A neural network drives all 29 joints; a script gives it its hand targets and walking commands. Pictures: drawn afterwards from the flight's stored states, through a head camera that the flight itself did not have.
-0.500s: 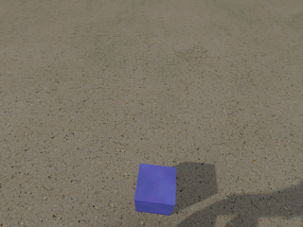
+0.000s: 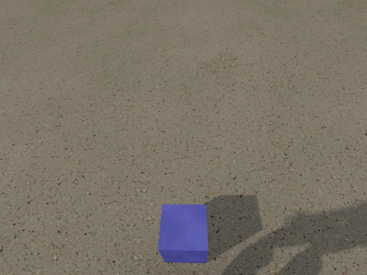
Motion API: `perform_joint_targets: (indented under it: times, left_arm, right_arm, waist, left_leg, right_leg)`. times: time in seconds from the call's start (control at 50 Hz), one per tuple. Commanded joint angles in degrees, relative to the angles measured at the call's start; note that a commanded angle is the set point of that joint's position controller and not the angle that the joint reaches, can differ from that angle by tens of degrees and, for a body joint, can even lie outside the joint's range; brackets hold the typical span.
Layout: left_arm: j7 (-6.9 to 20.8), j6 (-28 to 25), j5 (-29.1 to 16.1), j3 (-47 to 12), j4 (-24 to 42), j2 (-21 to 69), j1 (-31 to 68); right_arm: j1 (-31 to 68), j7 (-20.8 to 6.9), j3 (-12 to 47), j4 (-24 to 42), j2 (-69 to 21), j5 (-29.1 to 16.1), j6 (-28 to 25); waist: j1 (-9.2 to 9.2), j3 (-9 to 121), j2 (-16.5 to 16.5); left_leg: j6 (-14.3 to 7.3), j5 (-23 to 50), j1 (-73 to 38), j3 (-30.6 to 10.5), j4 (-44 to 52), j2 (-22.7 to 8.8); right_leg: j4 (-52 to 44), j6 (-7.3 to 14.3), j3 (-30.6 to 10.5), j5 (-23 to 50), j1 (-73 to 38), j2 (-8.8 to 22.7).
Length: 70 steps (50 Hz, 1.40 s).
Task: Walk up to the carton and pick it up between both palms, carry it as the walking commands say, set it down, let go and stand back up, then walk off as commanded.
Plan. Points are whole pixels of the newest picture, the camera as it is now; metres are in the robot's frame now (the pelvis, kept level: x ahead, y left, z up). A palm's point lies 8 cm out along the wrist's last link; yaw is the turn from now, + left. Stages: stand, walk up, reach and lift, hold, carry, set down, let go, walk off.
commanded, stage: walk up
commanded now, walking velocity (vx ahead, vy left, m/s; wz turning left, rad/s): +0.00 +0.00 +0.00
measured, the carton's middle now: (184, 234) +0.41 +0.04 -0.65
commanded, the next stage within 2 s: stand in 0.38 s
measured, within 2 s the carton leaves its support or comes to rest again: neither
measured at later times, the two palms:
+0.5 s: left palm out of the picture +0.02 +0.24 -0.14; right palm out of the picture +0.04 -0.22 -0.14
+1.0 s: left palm out of the picture +0.14 +0.23 -0.15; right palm out of the picture +0.15 -0.21 -0.15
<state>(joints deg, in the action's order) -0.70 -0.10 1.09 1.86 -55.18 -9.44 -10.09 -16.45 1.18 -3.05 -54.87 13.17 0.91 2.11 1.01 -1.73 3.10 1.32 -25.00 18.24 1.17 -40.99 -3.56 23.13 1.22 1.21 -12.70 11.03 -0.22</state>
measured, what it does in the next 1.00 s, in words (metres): steps on the spot: left foot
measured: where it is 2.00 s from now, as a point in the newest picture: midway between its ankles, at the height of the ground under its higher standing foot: outside the picture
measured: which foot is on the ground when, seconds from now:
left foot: up 0.00-0.12, down 0.14-1.00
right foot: down 0.00-1.00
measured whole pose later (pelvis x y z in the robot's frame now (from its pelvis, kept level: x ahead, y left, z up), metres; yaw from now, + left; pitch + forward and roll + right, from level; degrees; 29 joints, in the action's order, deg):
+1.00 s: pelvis -0.02 +0.00 -0.04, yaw +2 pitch +14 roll +0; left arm 2.6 24.6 2.8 3.8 -29.0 -9.5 -3.4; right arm -4.8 -1.4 -4.2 -28.4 8.1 1.2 24.9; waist -0.1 2.0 -0.4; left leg -0.6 -18.8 37.9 2.3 -43.1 -1.0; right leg 43.0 0.8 3.1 -19.6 37.0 1.0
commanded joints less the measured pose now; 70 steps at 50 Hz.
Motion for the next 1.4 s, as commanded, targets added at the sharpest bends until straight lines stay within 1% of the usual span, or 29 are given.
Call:
perform_joint_targets:
  times: [0.0, 0.04, 0.06, 0.08, 0.1, 0.12, 0.14, 0.16, 0.26, 0.36, 0.38, 0.56, 0.58, 0.6, 0.62, 0.64, 0.66, 0.68, 0.72, 0.74, 0.78, 0.82, 0.9, 0.98, 1.08, 1.16, 1.22, 1.3, 1.38]
  left_arm:
    - [-0.95, -1.30, -0.32, 0.85, 1.26, -7.56, -0.51]
    - [-1.33, -1.06, -0.50, 1.11, 0.35, -8.17, -1.15]
    - [-1.44, -0.81, -0.54, 1.33, -0.04, -8.44, -1.08]
    - [-1.45, -0.50, -0.67, 1.59, -0.49, -8.69, -0.97]
    - [-1.35, -0.25, -0.90, 1.78, -0.85, -8.09, -1.03]
    - [-1.32, -0.10, -1.08, 1.83, -1.11, -6.79, -1.37]
    - [-1.25, -0.01, -1.30, 1.66, -0.99, -5.11, -2.18]
    - [-1.35, 0.03, -1.12, 1.50, -1.36, -4.51, -1.98]
    - [-1.02, -0.26, -0.78, 1.75, -3.79, -5.54, -2.99]
    - [-1.18, -0.36, -0.71, 1.54, -5.44, -5.05, -4.03]
    - [-1.08, -0.42, -0.49, 0.64, -6.48, -4.91, -4.60]
    - [-1.19, -0.84, -0.63, 0.29, -9.18, -5.02, -6.34]
    - [-0.27, -0.47, -4.25, -7.41, 28.65, -8.82, 32.00]
    - [-1.41, 4.81, -2.39, -0.79, 19.45, -9.58, 25.79]
    - [-1.43, 9.24, -2.52, -2.32, 21.02, -10.50, 21.79]
    - [-1.53, 14.25, -2.92, -3.67, 22.61, -9.75, 18.65]
    - [-1.22, 19.75, -3.83, -4.87, 20.82, -9.23, 14.50]
    - [-1.15, 25.16, -4.85, -4.65, 18.47, -7.62, 10.53]
    - [-0.48, 32.77, -3.70, -1.94, 17.29, -7.39, 2.39]
    - [-0.08, 34.92, -3.28, -1.08, 17.51, -7.33, -0.20]
    - [0.97, 33.47, -1.16, 0.35, 20.26, -6.64, 0.11]
    - [1.82, 30.63, 0.03, 0.79, 25.08, -4.75, 3.22]
    - [3.02, 25.59, 1.65, 2.94, 32.05, -5.09, 8.86]
    - [3.51, 21.67, 2.40, 4.16, 31.62, -5.83, 12.82]
    - [3.43, 22.39, 0.83, 4.13, 32.88, -6.79, 15.55]
    - [3.75, 24.17, 0.06, 5.09, 31.64, -7.61, 23.39]
    - [4.02, 25.16, -0.56, 6.11, 29.90, -8.81, 30.94]
    - [4.27, 25.49, -1.47, 7.31, 25.53, -10.19, 40.09]
    - [4.11, 24.51, -2.40, 8.23, 20.70, -11.06, 49.63]
  right_arm:
    - [-2.72, 0.15, -0.12, 0.43, 1.73, -0.29, -0.70]
    - [-2.19, 0.56, -0.15, 0.19, 1.33, -0.38, -0.85]
    - [-2.30, 0.73, -0.13, -0.01, 1.15, -0.34, -1.03]
    - [-2.78, 0.88, -0.08, -0.33, 1.10, -0.28, -1.37]
    - [-3.28, 1.01, -0.16, -0.80, 1.60, 0.03, -1.83]
    - [-3.64, 1.08, -0.17, -1.06, 2.51, 0.43, -2.39]
    - [-2.88, 0.72, -0.29, -1.25, 3.92, 0.04, -2.70]
    - [-1.92, 0.50, -0.25, -1.60, 3.71, -0.04, -2.78]
    - [-0.49, 0.82, 0.63, -2.65, 2.27, -0.27, -3.12]
    - [-0.62, 0.76, 0.67, -3.80, 2.12, -0.19, -3.32]
    - [-0.64, 0.69, 1.23, -4.65, 1.53, -0.36, -3.43]
    - [-1.38, 0.73, 1.46, -7.32, 1.59, -0.52, -3.77]
    - [39.74, 0.18, 6.99, 25.98, 9.56, -0.91, -3.80]
    - [29.78, 0.52, 0.62, 18.29, 6.59, -2.65, 1.56]
    - [25.77, 0.42, -0.21, 18.85, 8.23, -3.01, 6.27]
    - [23.11, -0.18, 0.10, 19.84, 8.00, -3.92, 11.15]
    - [19.00, -0.79, 0.76, 18.92, 7.41, -5.23, 16.51]
    - [14.73, -0.69, 0.40, 17.38, 5.91, -4.43, 22.09]
    - [6.49, -0.94, 1.32, 18.00, 4.06, -4.16, 29.93]
    - [3.73, -1.04, 2.42, 18.88, 2.75, -4.35, 32.07]
    - [3.43, -1.48, 1.57, 21.32, 0.25, -2.49, 31.42]
    - [6.94, -2.28, -0.26, 25.37, 0.99, -1.04, 28.72]
    - [13.45, -2.71, -2.22, 32.18, 1.23, 0.95, 23.54]
    - [17.15, -2.37, -3.49, 32.20, 0.08, 0.39, 19.78]
    - [19.06, -0.91, -3.55, 33.01, 0.72, -2.12, 20.37]
    - [26.74, -0.35, -3.30, 32.42, 0.10, -2.69, 22.19]
    - [33.83, 0.21, -4.08, 31.42, 0.45, -2.93, 23.40]
    - [43.32, 1.09, -5.06, 28.62, 1.10, -2.99, 24.11]
    - [52.87, 1.84, -6.26, 24.24, 1.51, -3.20, 23.49]
  waist:
    - [0.07, 2.86, -11.68]
    - [-0.05, 2.64, -11.34]
    - [0.21, 2.32, -11.15]
    - [0.66, 2.03, -10.53]
    - [0.62, 2.15, -9.00]
    - [0.13, 2.28, -6.10]
    - [-1.26, 1.24, -0.36]
    - [-0.81, 0.34, 2.10]
    - [-0.86, 0.02, 0.37]
    - [-0.48, -0.41, -2.12]
    - [-0.35, -0.84, -2.36]
    - [-0.44, -1.08, -2.83]
    - [-2.64, 4.22, -3.05]
    - [-2.10, 6.40, -2.40]
    - [-1.48, 8.30, -1.25]
    - [-1.34, 6.21, -3.85]
    - [-1.45, 5.59, -5.33]
    - [-1.70, 3.87, -6.01]
    - [-2.01, 9.29, -5.62]
    - [-1.75, 12.31, -5.28]
    - [-1.20, 12.97, -4.17]
    - [-1.42, 14.17, -2.34]
    - [-1.40, 18.15, -2.37]
    - [-1.08, 21.10, -4.10]
    - [-1.43, 24.12, -2.88]
    - [-1.89, 20.37, -2.51]
    - [-1.69, 18.79, -2.69]
    - [-1.21, 17.78, -2.99]
    - [-0.69, 19.38, -2.55]
  left_leg:
    - [-0.32, 1.89, 0.03, -0.53, 2.87, 0.57]
    - [-0.37, 5.06, -2.28, 0.19, 7.82, 0.95]
    - [-0.53, 8.64, -4.06, 0.66, 11.96, 1.06]
    - [-0.64, 14.25, -6.69, 1.33, 17.71, 0.69]
    - [-0.77, 18.27, -9.70, 0.87, 20.88, -0.95]
    - [-1.30, 21.36, -12.59, -1.46, 21.99, -3.93]
    - [-2.35, 25.57, -12.02, -3.79, 21.59, -5.18]
    - [-2.94, 24.97, -10.10, -5.26, 22.78, -5.79]
    - [-2.87, 24.21, -10.26, -3.91, 23.72, -3.70]
    - [-2.97, 23.34, -10.63, -3.43, 23.54, -3.16]
    - [-3.39, 23.05, -11.17, -4.15, 24.41, -3.68]
    - [-3.45, 24.03, -11.63, -3.65, 24.59, -2.99]
    - [-2.73, 8.62, 0.67, 2.89, 13.10, 2.10]
    - [-2.09, 4.63, 1.47, 2.38, 11.36, 1.77]
    - [-2.15, 2.49, 1.67, 2.26, 11.41, 2.76]
    - [-2.47, 2.49, 1.44, 1.11, 11.53, 3.08]
    - [-2.77, 4.54, 1.52, 0.55, 10.84, 3.14]
    - [-3.13, 8.01, 2.35, 0.68, 9.67, 3.21]
    - [-4.23, 21.41, -0.06, -1.25, 8.77, 3.68]
    - [-4.79, 27.11, -1.16, -2.35, 8.32, 3.92]
    - [-4.93, 33.20, -0.22, -4.09, 8.57, 4.76]
    - [-4.37, 35.11, 0.93, -4.72, 7.41, 4.92]
    - [-2.80, 33.05, 6.47, -4.15, 1.63, 4.79]
    - [-1.97, 25.65, 11.89, -3.02, -4.64, 4.99]
    - [-1.97, 19.64, 13.71, -1.94, -7.85, 5.49]
    - [-1.88, 8.04, 18.19, -1.25, -8.34, 5.10]
    - [-1.85, 2.00, 20.11, -1.17, -8.56, 4.77]
    - [-1.76, -1.95, 22.64, -1.47, -9.16, 4.40]
    - [-1.84, -2.53, 24.82, -1.50, -9.70, 4.42]
  right_leg:
    - [-6.73, 5.93, -8.03, 28.19, -5.95, 12.51]
    - [-5.97, 6.23, -8.27, 25.41, -5.51, 13.00]
    - [-5.55, 5.63, -8.22, 22.85, -4.79, 12.66]
    - [-5.20, 4.39, -7.89, 19.59, -3.83, 11.92]
    - [-4.96, 2.85, -7.64, 15.75, -2.38, 10.61]
    - [-3.93, 1.79, -6.54, 11.78, 0.27, 8.87]
    - [-4.51, 0.41, -3.85, 7.30, 0.95, 5.12]
    - [-3.82, -0.04, -2.61, 4.65, -0.57, 4.34]
    - [-4.00, -0.01, -3.40, 7.43, -2.78, 5.34]
    - [-4.85, -0.21, -3.56, 8.06, -2.97, 5.64]
    - [-5.57, 0.48, -3.66, 8.11, -2.96, 5.32]
    - [-6.49, 0.46, -3.62, 9.95, -4.48, 5.84]
    - [5.22, 3.36, 0.74, -3.29, 13.66, 2.36]
    - [6.05, 1.91, 0.87, -8.72, 15.08, 2.66]
    - [7.09, 1.47, 2.13, -11.38, 12.71, 2.68]
    - [5.95, 1.32, 1.69, -11.09, 14.26, 1.87]
    - [5.75, 0.87, 1.63, -9.96, 16.35, 2.06]
    - [5.98, 0.66, 1.28, -7.31, 17.92, 1.79]
    - [7.66, 1.37, -1.37, 5.80, 12.65, 0.88]
    - [8.60, 1.65, -2.23, 11.73, 10.06, 0.24]
    - [9.54, 1.81, -2.71, 18.91, 10.21, -0.56]
    - [10.53, 2.18, -2.55, 20.84, 13.64, -1.09]
    - [15.09, 1.27, -3.01, 19.54, 17.96, -0.63]
    - [21.24, -0.24, -2.62, 13.06, 21.77, -0.99]
    - [24.86, -0.85, -1.99, 7.01, 24.78, -1.52]
    - [25.19, -0.70, -2.13, -4.77, 28.83, -1.36]
    - [25.35, -0.79, -2.27, -11.08, 30.17, -0.90]
    - [26.17, -1.05, -2.11, -14.58, 31.53, -0.68]
    - [27.41, -1.11, -1.57, -14.38, 33.52, -0.79]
